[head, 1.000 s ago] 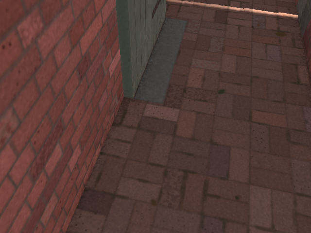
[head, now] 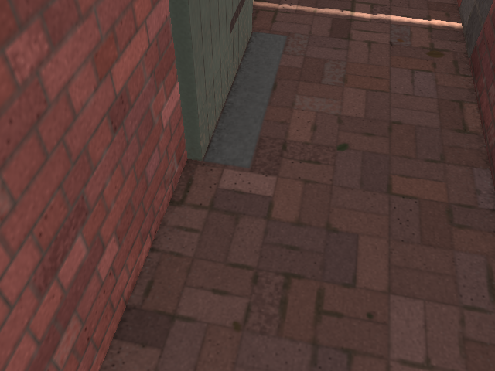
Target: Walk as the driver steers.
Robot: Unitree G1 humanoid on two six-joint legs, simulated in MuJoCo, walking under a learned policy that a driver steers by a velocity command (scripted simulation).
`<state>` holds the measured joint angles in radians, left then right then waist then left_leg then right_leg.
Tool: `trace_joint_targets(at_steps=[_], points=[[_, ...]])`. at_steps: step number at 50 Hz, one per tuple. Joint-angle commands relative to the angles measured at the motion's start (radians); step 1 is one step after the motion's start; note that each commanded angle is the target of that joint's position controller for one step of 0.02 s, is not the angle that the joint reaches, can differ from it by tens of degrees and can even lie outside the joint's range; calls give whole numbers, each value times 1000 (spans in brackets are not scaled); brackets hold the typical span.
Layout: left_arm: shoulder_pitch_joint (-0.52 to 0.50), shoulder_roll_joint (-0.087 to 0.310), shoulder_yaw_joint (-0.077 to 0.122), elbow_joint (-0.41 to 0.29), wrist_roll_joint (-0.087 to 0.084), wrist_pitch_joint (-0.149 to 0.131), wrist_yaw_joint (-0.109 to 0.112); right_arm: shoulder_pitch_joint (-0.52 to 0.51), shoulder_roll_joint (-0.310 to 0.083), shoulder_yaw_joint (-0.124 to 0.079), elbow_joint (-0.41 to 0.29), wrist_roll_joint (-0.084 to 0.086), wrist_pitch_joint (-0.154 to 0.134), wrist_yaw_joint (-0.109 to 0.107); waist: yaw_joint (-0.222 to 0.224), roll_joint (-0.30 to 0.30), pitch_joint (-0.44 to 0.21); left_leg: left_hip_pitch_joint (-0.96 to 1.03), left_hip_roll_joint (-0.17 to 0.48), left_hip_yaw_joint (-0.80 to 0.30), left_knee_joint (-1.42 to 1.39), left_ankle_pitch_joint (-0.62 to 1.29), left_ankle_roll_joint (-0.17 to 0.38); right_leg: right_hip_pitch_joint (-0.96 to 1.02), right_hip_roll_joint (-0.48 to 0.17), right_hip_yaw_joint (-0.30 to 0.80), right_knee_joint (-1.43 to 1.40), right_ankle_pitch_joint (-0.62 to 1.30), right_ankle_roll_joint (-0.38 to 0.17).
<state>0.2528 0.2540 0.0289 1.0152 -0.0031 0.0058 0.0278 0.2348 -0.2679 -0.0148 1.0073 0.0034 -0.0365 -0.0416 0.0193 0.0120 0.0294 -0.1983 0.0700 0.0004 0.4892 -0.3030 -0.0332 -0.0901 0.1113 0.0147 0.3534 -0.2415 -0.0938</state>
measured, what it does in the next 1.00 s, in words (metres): walks ahead: left foot, then right foot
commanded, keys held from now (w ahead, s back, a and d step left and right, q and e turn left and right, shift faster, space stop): w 0.36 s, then no key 0.64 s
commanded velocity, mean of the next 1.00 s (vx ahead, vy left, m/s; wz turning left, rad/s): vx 0.21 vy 0.00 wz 0.00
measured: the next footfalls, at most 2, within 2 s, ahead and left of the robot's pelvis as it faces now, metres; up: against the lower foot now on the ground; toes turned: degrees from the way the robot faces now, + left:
left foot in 0.30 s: +0.16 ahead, +0.17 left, +0.00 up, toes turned +4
right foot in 0.72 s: +0.39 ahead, -0.08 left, +0.00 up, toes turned +3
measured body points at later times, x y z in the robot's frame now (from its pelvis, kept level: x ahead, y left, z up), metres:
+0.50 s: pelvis +0.16 +0.08 +0.01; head +0.17 +0.12 +0.46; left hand +0.24 +0.36 -0.14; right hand +0.15 -0.21 -0.10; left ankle +0.12 +0.17 -0.74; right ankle +0.18 -0.11 -0.65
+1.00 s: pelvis +0.29 +0.04 -0.01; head +0.31 +0.05 +0.44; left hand +0.40 +0.29 -0.15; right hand +0.33 -0.23 -0.15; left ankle +0.25 +0.16 -0.74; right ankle +0.35 -0.08 -0.74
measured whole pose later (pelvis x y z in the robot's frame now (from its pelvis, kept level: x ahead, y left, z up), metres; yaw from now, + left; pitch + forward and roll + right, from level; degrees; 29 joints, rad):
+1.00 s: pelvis +0.29 +0.04 -0.01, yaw +0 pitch +1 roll -2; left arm 0.11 0.23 0.05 0.95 0.00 0.01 0.03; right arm 0.25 -0.25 0.02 1.01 -0.04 -0.01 -0.04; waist 0.00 0.00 0.03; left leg -0.24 0.08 0.01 0.59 -0.34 -0.04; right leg -0.34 0.06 0.01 0.48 -0.16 -0.01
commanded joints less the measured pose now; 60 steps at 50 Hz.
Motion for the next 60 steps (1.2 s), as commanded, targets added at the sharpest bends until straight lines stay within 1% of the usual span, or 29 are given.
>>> trace_joint_targets(at_steps=[1,3,5,8,11,13,14,15,16,17,18,21,25,28,33,36,37,38,39,40,42,45,47,48,49,50,53,55,60], points=[[56,208,50,-52,-10,-29,-1,-118,-113,-19,-94,12,-23,1,62,-121,139,-271,-23,23,199,-162,30,-42,-340,440,-267,-532,-170],[82,193,50,-62,-8,-65,-5,-118,-142,-31,-108,29,-44,16,59,-97,152,-478,41,-70,413,-210,49,93,-424,523,-282,-386,-222],[66,151,41,-87,-15,-81,-9,-80,-163,-42,-86,41,-59,31,48,-74,99,-501,76,-66,404,-172,61,170,-391,405,-258,-241,-185],[74,184,47,-103,-7,-59,-13,-126,-113,-22,-97,11,-76,56,54,-85,77,-359,53,9,283,-72,31,84,-302,253,-239,-89,-154],[80,197,51,-128,-3,-56,-24,-74,-120,-20,-74,4,-69,65,33,-91,95,-175,0,79,199,-20,17,-76,-275,212,-206,-102,-152],[44,203,54,-137,-14,-51,-30,17,-132,-30,-40,-11,-68,51,-48,-89,69,19,-49,112,78,103,13,-170,-251,181,-83,-17,-110],[38,174,45,-142,-6,-52,-35,130,-175,-54,-11,-9,-68,41,-110,-60,22,148,-67,106,26,100,25,-207,-204,143,78,89,-73],[9,95,24,-167,-2,-68,-41,275,-269,-83,11,-15,-68,23,-167,106,-39,269,126,-173,-94,6,89,-313,-103,52,424,57,7],[78,31,12,-191,-31,-105,-31,391,-378,-107,26,-33,-75,27,-137,320,-154,394,363,-731,-292,-208,258,-520,48,122,757,-339,54],[80,112,28,-182,-83,-134,-27,329,-304,-91,20,-14,-95,38,-107,193,-61,332,409,-819,-352,-414,309,-652,-7,249,915,-337,33],[50,157,36,-189,-97,-149,-29,214,-265,-86,-15,-8,-99,40,-74,165,28,298,374,-667,-325,-345,277,-746,-63,228,963,-233,8],[63,175,65,-142,-28,-104,-10,36,-186,-56,-69,-31,-88,36,10,58,72,99,218,-256,-304,333,162,-535,-117,208,809,1,47],[24,72,55,-132,-9,-55,-14,91,-152,-30,-40,-44,-54,10,18,47,6,85,146,-22,-253,823,158,-432,-106,117,588,140,122],[-93,24,30,-165,-8,-44,-38,77,-159,-21,-44,-38,-23,-7,-15,111,-10,61,112,43,-251,797,143,-344,-144,45,330,277,135],[-173,82,31,-185,-4,-54,-51,105,-196,-35,-17,-19,-2,-6,-38,141,12,116,160,-7,-202,720,155,-319,-132,26,211,177,105],[-85,116,42,-157,21,-71,-38,113,-207,-43,-15,-3,-2,-10,23,117,-11,122,104,-6,-48,795,85,-168,-101,15,13,360,50],[-1,199,64,-125,23,-72,-26,170,-203,-42,-20,-26,-11,-8,20,17,-108,26,46,22,60,731,41,51,-156,74,93,852,14],[66,185,59,-87,20,-61,-21,280,-114,-12,-8,-42,-28,4,-11,-110,-260,-155,27,9,188,451,-16,347,-276,176,203,1113,-112],[116,114,46,-67,10,-43,-10,222,-85,2,-3,-26,-37,6,51,-199,-323,-189,-25,21,397,-45,-51,349,-365,256,168,1204,-215],[82,82,26,-64,10,-42,-9,166,-80,7,-20,-7,-36,13,34,-228,-305,-233,-18,-27,552,-419,-72,279,-402,301,124,1204,-246],[-107,79,18,-118,20,-52,-10,142,-87,5,-9,-6,-4,6,-35,-103,-220,-184,32,-64,534,-482,-84,45,-357,227,78,944,-171],[-236,153,48,-145,9,-13,1,178,-79,8,15,-15,31,-24,-84,-126,-101,-46,-8,35,161,-171,-91,-212,-247,174,-6,382,-90],[-224,105,44,-142,-4,1,6,231,-81,7,37,-28,40,-9,-96,-118,-94,50,-38,72,-37,65,-62,-249,-184,140,-9,50,-24],[-164,70,40,-114,1,-1,4,225,-110,6,25,-49,46,-1,-70,-72,-77,64,29,4,-79,84,-31,-280,-154,124,2,-98,29],[-125,44,42,-108,-2,-1,4,140,-160,3,-8,-64,36,6,-7,92,-7,-184,98,-128,-180,-90,34,-128,-96,57,53,-118,77],[-96,31,40,-91,9,-1,5,4,-145,13,-34,-66,19,9,53,128,42,-293,114,-162,-231,-178,61,-17,-114,80,66,-25,90],[-132,98,53,-68,0,-13,12,8,-166,0,-23,-45,-15,10,4,18,8,-118,26,-47,-164,50,-15,-25,-138,97,52,283,49],[-120,102,55,-51,-8,-21,4,80,-146,3,6,-30,-18,5,-16,7,-44,-14,19,-31,-133,216,-18,-25,-141,94,48,374,40],[-120,93,53,-22,-11,-11,3,101,-130,9,18,-35,3,2,-24,-3,-62,28,16,-19,-140,278,-15,-2,-132,86,41,399,37]])
Over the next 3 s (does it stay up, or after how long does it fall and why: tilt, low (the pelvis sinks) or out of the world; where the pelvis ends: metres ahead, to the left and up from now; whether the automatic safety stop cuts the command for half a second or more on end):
stays up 0.77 -0.08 -0.02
